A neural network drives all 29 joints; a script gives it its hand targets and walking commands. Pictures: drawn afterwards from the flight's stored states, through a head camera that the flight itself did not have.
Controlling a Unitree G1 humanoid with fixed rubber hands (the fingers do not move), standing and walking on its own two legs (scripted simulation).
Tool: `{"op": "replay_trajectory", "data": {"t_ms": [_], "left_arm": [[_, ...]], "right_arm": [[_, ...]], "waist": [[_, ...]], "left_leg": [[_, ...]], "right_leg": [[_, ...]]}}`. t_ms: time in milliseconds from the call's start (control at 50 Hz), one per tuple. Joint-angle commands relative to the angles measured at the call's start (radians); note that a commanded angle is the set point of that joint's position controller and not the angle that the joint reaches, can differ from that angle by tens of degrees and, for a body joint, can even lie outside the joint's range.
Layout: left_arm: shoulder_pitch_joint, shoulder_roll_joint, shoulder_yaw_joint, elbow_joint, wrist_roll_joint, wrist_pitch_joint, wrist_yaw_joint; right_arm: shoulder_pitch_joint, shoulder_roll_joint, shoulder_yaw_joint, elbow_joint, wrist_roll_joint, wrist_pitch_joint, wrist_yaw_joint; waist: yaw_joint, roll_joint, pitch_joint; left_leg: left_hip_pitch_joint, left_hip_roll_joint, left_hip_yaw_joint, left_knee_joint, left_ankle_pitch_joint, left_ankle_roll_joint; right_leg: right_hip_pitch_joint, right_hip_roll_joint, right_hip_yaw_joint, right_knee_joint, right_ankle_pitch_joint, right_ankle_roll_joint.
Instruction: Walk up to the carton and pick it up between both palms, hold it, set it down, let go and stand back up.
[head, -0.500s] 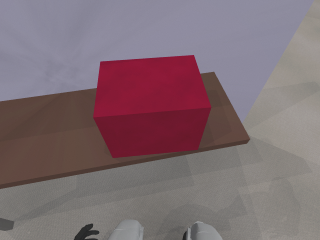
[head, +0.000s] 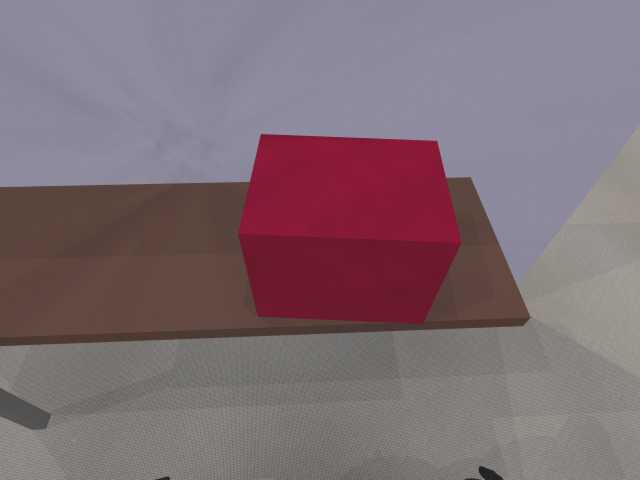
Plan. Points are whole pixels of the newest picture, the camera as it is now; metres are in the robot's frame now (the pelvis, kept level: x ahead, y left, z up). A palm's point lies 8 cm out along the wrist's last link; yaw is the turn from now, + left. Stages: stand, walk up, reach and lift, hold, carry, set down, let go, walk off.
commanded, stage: walk up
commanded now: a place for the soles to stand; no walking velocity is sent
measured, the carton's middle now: (344, 231) +0.46 -0.01 +0.00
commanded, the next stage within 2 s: reach and lift in 1.28 s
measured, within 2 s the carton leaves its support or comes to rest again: neither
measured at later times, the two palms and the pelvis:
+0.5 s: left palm out of the picture +0.02 +0.24 -0.13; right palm out of the picture +0.02 -0.24 -0.13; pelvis +0.00 -0.01 +0.01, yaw +0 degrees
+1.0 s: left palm out of the picture +0.00 +0.22 -0.13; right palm out of the picture +0.05 -0.26 -0.13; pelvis +0.00 -0.03 +0.01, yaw +4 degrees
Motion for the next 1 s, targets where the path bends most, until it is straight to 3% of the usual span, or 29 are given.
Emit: {"op": "replay_trajectory", "data": {"t_ms": [0, 100, 240, 320, 340, 380, 480, 660, 760, 980], "left_arm": [[0.004, 0.131, 0.022, -0.052, -0.006, -0.014, -0.002], [0.039, 0.131, 0.023, -0.018, -0.004, -0.029, -0.003], [0.055, 0.124, 0.020, 0.012, -0.001, -0.037, 0.003], [0.065, 0.123, 0.016, 0.032, 0.001, -0.038, 0.008], [0.049, 0.146, 0.024, 0.058, -0.003, -0.028, 0.010], [0.072, 0.119, 0.015, 0.073, -0.001, -0.025, 0.011], [0.066, 0.129, 0.011, 0.106, -0.002, -0.026, 0.014], [0.051, 0.144, 0.009, 0.129, -0.005, -0.021, 0.011], [0.034, 0.150, 0.009, 0.136, -0.009, -0.015, 0.012], [0.019, 0.167, 0.019, 0.131, -0.010, -0.004, 0.013]], "right_arm": [[0.055, -0.141, -0.025, 0.005, 0.008, -0.014, -0.002], [0.047, -0.136, -0.016, 0.047, 0.011, -0.031, -0.001], [0.044, -0.136, -0.012, 0.092, 0.013, -0.037, -0.003], [0.057, -0.139, -0.009, 0.116, 0.013, -0.035, -0.005], [0.058, -0.125, -0.002, 0.096, 0.011, -0.047, -0.005], [0.046, -0.148, -0.004, 0.102, 0.015, -0.053, -0.007], [0.077, -0.143, 0.003, 0.117, 0.012, -0.054, -0.010], [0.087, -0.151, 0.013, 0.137, 0.012, -0.052, -0.017], [0.087, -0.148, 0.018, 0.143, 0.014, -0.048, -0.021], [0.093, -0.161, 0.021, 0.144, 0.013, -0.048, -0.027]], "waist": [[-0.017, -0.059, -0.013], [-0.008, -0.035, -0.012], [0.003, -0.001, -0.026], [0.004, 0.006, -0.030], [-0.011, -0.039, -0.023], [0.008, 0.000, -0.032], [-0.002, 0.030, -0.042], [-0.005, 0.012, -0.040], [-0.013, -0.017, -0.018], [-0.013, -0.006, -0.029]], "left_leg": [[0.013, 0.116, -0.142, -0.167, 0.072, 0.029], [-0.015, 0.113, -0.142, -0.217, -0.004, 0.021], [-0.028, 0.117, -0.141, -0.251, -0.007, 0.019], [-0.023, 0.119, -0.136, -0.257, 0.009, 0.019], [-0.055, 0.153, -0.185, -0.275, 0.051, 0.018], [-0.069, 0.153, -0.181, -0.280, 0.067, 0.017], [-0.041, 0.138, -0.165, -0.255, 0.125, 0.016], [-0.028, 0.122, -0.158, -0.202, 0.202, 0.013], [-0.053, 0.111, -0.167, -0.187, 0.165, 0.008], [-0.095, 0.095, -0.186, -0.156, 0.163, 0.001]], "right_leg": [[-0.030, -0.104, 0.147, -0.196, -0.002, -0.063], [0.006, -0.094, 0.150, -0.208, -0.040, -0.060], [0.039, -0.080, 0.139, -0.194, -0.012, -0.058], [0.048, -0.077, 0.137, -0.189, 0.008, -0.057], [0.072, -0.061, 0.112, -0.169, 0.015, -0.045], [0.103, -0.068, 0.116, -0.173, 0.035, -0.042], [0.101, -0.077, 0.113, -0.186, 0.052, -0.046], [0.106, -0.086, 0.091, -0.209, 0.061, -0.049], [0.095, -0.090, 0.086, -0.226, 0.013, -0.054], [0.122, -0.102, 0.062, -0.233, -0.049, -0.065]]}}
